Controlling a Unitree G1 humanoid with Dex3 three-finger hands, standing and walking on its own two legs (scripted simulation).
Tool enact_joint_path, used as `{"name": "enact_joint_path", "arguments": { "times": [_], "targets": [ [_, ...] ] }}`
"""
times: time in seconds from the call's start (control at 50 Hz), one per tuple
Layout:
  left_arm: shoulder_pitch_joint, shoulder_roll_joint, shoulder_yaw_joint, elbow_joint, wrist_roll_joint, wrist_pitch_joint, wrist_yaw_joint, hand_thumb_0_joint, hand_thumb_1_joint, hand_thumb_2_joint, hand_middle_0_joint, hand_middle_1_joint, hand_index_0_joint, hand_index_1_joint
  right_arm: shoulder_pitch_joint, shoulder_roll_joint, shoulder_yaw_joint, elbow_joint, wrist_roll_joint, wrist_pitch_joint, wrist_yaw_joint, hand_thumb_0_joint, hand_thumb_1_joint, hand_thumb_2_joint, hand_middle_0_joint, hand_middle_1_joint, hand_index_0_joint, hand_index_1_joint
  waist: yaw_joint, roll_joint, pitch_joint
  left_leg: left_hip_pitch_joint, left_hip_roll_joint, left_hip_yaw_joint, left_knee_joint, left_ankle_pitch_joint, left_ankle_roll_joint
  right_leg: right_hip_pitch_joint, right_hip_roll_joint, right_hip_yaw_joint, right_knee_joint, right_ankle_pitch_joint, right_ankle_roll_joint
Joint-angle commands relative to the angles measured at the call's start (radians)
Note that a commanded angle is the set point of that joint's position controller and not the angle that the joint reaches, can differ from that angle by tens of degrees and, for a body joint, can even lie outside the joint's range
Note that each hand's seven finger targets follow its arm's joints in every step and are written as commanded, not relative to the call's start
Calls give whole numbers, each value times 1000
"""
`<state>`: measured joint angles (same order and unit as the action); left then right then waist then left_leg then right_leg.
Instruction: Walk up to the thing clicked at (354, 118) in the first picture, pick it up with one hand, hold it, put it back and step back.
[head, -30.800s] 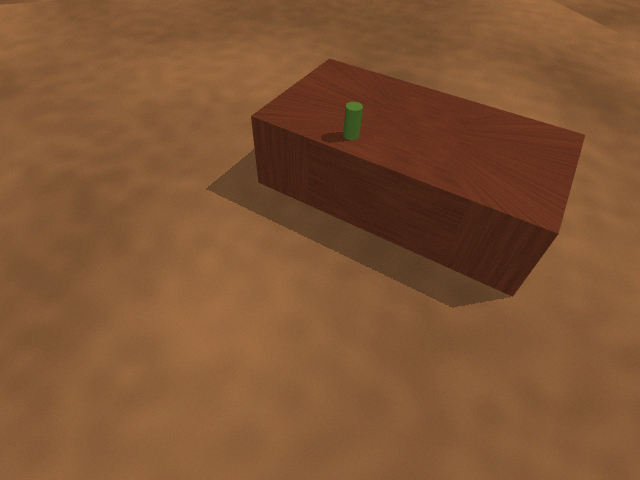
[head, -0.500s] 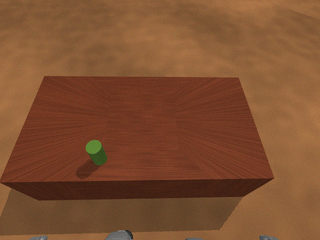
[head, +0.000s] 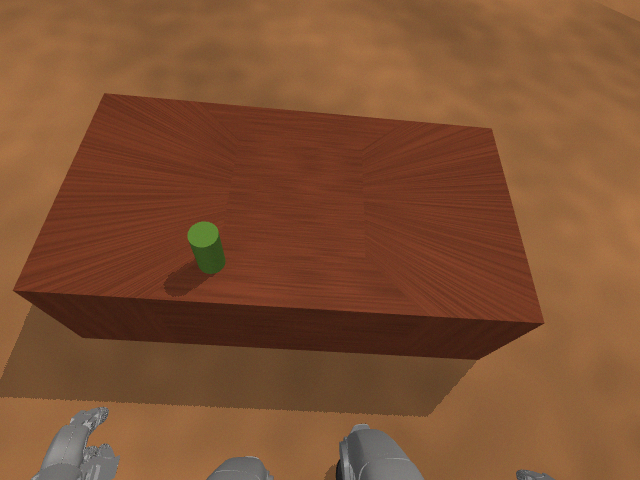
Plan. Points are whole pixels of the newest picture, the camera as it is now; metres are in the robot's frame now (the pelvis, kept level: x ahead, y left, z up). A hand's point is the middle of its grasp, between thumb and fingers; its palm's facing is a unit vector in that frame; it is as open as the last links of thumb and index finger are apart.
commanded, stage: step back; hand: left
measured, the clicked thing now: (207, 248) +0.56 +0.23 -0.34
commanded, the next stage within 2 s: none
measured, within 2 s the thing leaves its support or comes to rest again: neither
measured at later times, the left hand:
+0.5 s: hand out of the picture +0.03 +0.26 -0.12, palm faces -0.08 -0.90 -0.43, open 7.4 cm
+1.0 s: hand out of the picture -0.15 +0.30 -0.16, palm faces -0.07 -0.93 -0.37, open 7.4 cm
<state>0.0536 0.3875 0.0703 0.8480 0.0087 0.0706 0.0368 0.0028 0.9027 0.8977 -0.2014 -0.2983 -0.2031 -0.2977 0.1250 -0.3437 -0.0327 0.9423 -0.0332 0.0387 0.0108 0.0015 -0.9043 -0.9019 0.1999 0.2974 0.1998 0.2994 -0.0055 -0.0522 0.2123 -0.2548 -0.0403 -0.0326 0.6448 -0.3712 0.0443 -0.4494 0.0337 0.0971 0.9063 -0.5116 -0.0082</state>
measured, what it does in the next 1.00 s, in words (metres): walks backwards: right foot, then left foot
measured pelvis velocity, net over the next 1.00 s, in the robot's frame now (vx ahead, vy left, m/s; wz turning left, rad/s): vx -0.25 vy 0.03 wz -0.10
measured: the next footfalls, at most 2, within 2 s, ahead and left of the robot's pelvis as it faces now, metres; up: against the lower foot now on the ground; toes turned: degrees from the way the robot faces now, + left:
right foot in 0.30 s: -0.02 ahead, -0.11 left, +0.00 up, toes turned -2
left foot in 0.68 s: -0.13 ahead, +0.14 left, +0.00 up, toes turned -5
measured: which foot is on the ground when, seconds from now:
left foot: down 0.00-0.34, up 0.36-0.66, down 0.68-1.00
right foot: up 0.00-0.28, down 0.30-0.72, up 0.74-1.00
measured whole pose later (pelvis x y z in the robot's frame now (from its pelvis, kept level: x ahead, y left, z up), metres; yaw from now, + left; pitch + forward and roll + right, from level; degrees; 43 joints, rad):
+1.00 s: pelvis -0.25 +0.03 +0.01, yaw -5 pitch -2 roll -1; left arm 0.19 0.41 0.10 0.84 0.02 0.07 0.01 0.00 0.90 0.90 -0.20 -0.30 -0.20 -0.30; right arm 0.13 -0.35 -0.04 0.85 -0.03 0.02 -0.01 0.00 -0.90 -0.90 0.20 0.30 0.20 0.30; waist 0.03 -0.06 0.17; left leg -0.34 0.03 0.00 0.56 -0.20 0.02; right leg -0.37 0.09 0.17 1.07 -0.49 0.04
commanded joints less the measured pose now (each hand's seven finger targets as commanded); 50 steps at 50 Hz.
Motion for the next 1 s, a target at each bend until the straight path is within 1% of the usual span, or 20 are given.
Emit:
{"name": "enact_joint_path", "arguments": {
  "times": [0.0, 0.08, 0.14, 0.22, 0.26, 0.28, 0.3, 0.32, 0.34, 0.42, 0.54, 0.6, 0.66, 0.68, 0.7, 0.72, 0.74, 0.78, 0.82, 0.98],
  "targets": [
    [69, 179, 50, -66, -9, -30, 8, 0, 900, 900, -200, -300, -200, -300, -71, -263, -73, -106, -12, -21, -39, 0, -900, -900, 200, 300, 200, 300, 27, 207, -237, 203, 235, -172, -177, 808, 111, -129, 78, 104, 284, -12, -14],
    [94, 151, 47, -70, 3, -43, 3, 0, 900, 900, -200, -300, -200, -300, 11, -222, -74, -103, 11, -17, -46, 0, -900, -900, 200, 300, 200, 300, -4, 209, -264, 345, 214, -148, -135, 813, 99, -121, 66, 48, 160, 47, 21],
    [84, 153, 43, -80, 4, -53, 2, 0, 900, 900, -200, -300, -200, -300, 28, -246, -82, -124, 13, -14, -46, 0, -900, -900, 200, 300, 200, 300, -32, 204, -241, 295, 263, -153, -137, 747, 178, -49, 40, 16, 14, 27, 38],
    [127, 158, 51, -62, 14, -66, -6, 0, 900, 900, -200, -300, -200, -300, -2, -265, -86, -149, 17, -5, -34, 0, -900, -900, 200, 300, 200, 300, -23, 217, -276, 208, 250, -145, -98, 574, 147, 116, -1, -65, -267, 125, 16],
    [183, 155, 54, -32, 23, -73, -7, 0, 900, 900, -200, -300, -200, -300, -38, -270, -85, -157, 32, 2, -31, 0, -900, -900, 200, 300, 200, 300, 14, 166, -298, 131, 240, -134, -46, 473, 118, 242, 2, -80, -462, 313, -11],
    [192, 176, 58, -27, 29, -77, -6, 0, 900, 900, -200, -300, -200, -300, -54, -248, -77, -159, 40, 2, -29, 0, -900, -900, 200, 300, 200, 300, 27, 120, -304, 54, 217, -121, -21, 362, 83, 304, -33, -8, -480, 423, -30],
    [190, 234, 74, -38, 39, -83, -6, 0, 900, 900, -200, -300, -200, -300, -55, -220, -66, -174, 47, -1, -28, 0, -900, -900, 200, 300, 200, 300, 24, -20, -313, -82, 139, -84, 72, 222, 33, 370, -161, 173, -489, 537, -82],
    [138, 308, 86, -53, 25, -76, -12, 0, 900, 900, -200, -300, -200, -300, -84, -198, -61, -178, 45, 4, -32, 0, -900, -900, 200, 300, 200, 300, 47, -194, -234, -147, -43, -8, 260, -75, -30, 236, -334, 386, -563, 584, -244],
    [83, 326, 89, -91, 36, -79, -10, 0, 900, 900, -200, -300, -200, -300, -70, -223, -72, -159, 38, 15, -42, 0, -900, -900, 200, 300, 200, 300, 53, -220, -180, -112, -48, -89, 482, -282, -45, 98, -433, 491, -594, 592, -325],
    [35, 197, 66, -127, 19, -72, -4, 0, 900, 900, -200, -300, -200, -300, 35, -229, -63, -108, 43, 5, -37, 0, -900, -900, 200, 300, 200, 300, 3, -49, -202, -174, -91, -143, 566, -152, -51, 207, -245, 168, -497, 710, -200],
    [124, 185, 67, -134, 29, -54, 0, 0, 900, 900, -200, -300, -200, -300, 51, -212, -47, -126, 33, -13, -53, 0, -900, -900, 200, 300, 200, 300, 63, -126, -297, -260, -43, -85, 293, -168, -96, 489, -244, 137, -420, 761, -212],
    [94, 206, 71, -149, 24, -41, -1, 0, 900, 900, -200, -300, -200, -300, 99, -216, -56, -113, 23, -19, -48, 0, -900, -900, 200, 300, 200, 300, 39, -182, -322, -124, 16, -28, 45, -123, -73, 439, -262, 140, -392, 705, -188],
    [50, 219, 61, -161, 14, -22, -12, 0, 900, 900, -200, -300, -200, -300, 174, -223, -74, -71, 8, -23, -37, 0, -900, -900, 200, 300, 200, 300, -9, -101, -314, 83, 3, 24, -220, 165, -34, 249, -203, 94, -321, 491, -109],
    [71, 190, 52, -162, 14, -19, -14, 0, 900, 900, -200, -300, -200, -300, 149, -263, -86, -81, -8, -24, -33, 0, -900, -900, 200, 300, 200, 300, -8, 24, -297, 115, 105, -131, -268, 141, 2, 119, -139, 69, -254, 333, -67],
    [56, 155, 46, -168, 9, -21, -14, 0, 900, 900, -200, -300, -200, -300, 116, -355, -104, -98, -22, -24, -28, 0, -900, -900, 200, 300, 200, 300, -12, 274, -255, 120, 324, -430, -349, 201, 94, -76, 25, -24, -58, 3, -18],
    [-26, 198, 75, -172, 19, -23, 1, 0, 900, 900, -200, -300, -200, -300, 62, -427, -114, -124, -17, -23, -22, 0, -900, -900, 200, 300, 200, 300, -61, 323, -203, -115, 454, -550, -394, 183, 240, -3, 69, 44, 161, -159, 6],
    [-24, 221, 81, -154, 24, -23, 0, 0, 900, 900, -200, -300, -200, -300, -9, -396, -110, -136, -13, -33, -29, 0, -900, -900, 200, 300, 200, 300, -31, 282, -145, -204, 471, -551, -405, 176, 264, 29, 53, 116, 301, -116, 1],
    [71, 190, 78, -106, 5, -20, -10, 0, 900, 900, -200, -300, -200, -300, -81, -299, -76, -152, -25, -38, -33, 0, -900, -900, 200, 300, 200, 300, 44, 192, -133, -128, 311, -281, -322, 360, 175, -13, 90, 132, 382, -8, -8],
    [148, 182, 79, -82, 1, -16, -19, 0, 900, 900, -200, -300, -200, -300, -66, -257, -72, -149, -12, -43, -36, 0, -900, -900, 200, 300, 200, 300, 71, 183, -145, -40, 240, -182, -288, 396, 120, -54, 104, 113, 390, 69, -5],
    [135, 162, 52, -91, 16, -39, -21, 0, 900, 900, -200, -300, -200, -300, 54, -280, -91, -158, 1, -27, -39, 0, -900, -900, 200, 300, 200, 300, -26, 242, -287, 255, 293, -181, -179, 469, 196, 9, -1, 11, -68, -7, 59]
  ]
}}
